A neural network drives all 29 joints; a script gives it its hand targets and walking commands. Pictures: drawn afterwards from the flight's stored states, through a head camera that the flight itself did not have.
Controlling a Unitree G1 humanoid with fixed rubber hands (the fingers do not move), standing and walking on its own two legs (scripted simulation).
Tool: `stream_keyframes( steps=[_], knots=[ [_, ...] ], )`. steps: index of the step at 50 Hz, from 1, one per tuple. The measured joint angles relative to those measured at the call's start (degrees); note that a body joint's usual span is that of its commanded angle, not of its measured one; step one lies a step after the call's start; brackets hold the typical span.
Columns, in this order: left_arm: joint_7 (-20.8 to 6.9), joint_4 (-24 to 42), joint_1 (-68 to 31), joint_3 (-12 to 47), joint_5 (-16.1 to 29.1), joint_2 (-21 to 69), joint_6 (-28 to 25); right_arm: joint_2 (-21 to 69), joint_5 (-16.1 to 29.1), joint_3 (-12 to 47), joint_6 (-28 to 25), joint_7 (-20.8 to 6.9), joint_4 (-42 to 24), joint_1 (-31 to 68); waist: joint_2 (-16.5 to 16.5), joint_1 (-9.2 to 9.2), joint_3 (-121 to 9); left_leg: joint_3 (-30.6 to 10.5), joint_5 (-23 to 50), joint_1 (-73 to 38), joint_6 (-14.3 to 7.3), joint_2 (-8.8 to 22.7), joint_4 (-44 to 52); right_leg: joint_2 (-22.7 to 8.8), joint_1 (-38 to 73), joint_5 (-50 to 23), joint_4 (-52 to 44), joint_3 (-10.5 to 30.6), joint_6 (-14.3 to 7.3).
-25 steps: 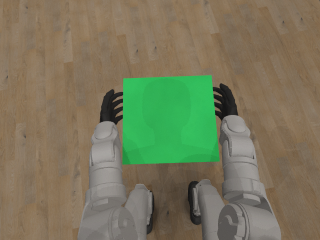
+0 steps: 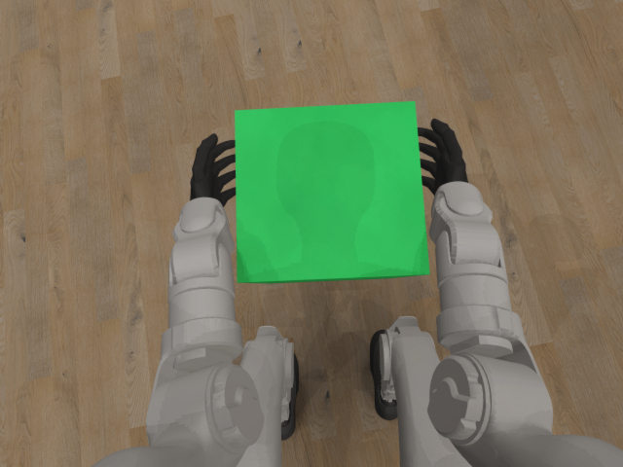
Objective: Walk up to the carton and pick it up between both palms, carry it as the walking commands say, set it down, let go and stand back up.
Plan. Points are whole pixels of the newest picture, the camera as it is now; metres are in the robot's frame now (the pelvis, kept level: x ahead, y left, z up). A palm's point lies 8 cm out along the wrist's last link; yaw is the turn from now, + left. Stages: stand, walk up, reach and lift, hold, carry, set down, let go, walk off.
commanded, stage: set down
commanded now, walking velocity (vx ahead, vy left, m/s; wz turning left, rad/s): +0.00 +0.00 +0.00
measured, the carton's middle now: (326, 210) +0.43 +0.01 -0.14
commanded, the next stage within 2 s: none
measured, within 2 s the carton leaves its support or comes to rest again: neither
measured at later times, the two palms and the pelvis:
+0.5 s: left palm (227, 199) +0.45 +0.15 -0.15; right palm (426, 185) +0.46 -0.14 -0.15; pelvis -0.01 +0.00 -0.07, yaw +1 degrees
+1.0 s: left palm (242, 201) +0.48 +0.15 -0.23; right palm (414, 190) +0.49 -0.15 -0.24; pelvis -0.03 +0.00 -0.14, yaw +2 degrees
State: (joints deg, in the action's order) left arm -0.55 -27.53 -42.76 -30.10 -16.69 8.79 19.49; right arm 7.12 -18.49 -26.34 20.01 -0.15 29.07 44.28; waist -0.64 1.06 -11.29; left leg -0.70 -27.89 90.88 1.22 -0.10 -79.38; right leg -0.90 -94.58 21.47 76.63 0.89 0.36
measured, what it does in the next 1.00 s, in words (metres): lowers itself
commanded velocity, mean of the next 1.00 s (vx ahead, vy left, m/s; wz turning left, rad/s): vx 0.00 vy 0.00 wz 0.00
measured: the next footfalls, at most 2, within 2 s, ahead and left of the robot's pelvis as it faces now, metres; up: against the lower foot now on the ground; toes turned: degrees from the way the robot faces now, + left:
none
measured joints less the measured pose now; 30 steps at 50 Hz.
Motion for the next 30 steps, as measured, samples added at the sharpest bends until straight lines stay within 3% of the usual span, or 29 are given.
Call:
stream_keyframes(
  steps=[30],
  knots=[
    [2.4,-6.2,-12.0,0.7,3.1,-5.4,-0.3,-5.5,3.1,0.9,-0.5,2.3,6.7,12.2,0.3,-0.38,1.0,-0.3,-3.5,20.3,0.9,-1.1,-16.8,0.9,-20.8,3.1,17.0,1.3,0.4]
  ],
)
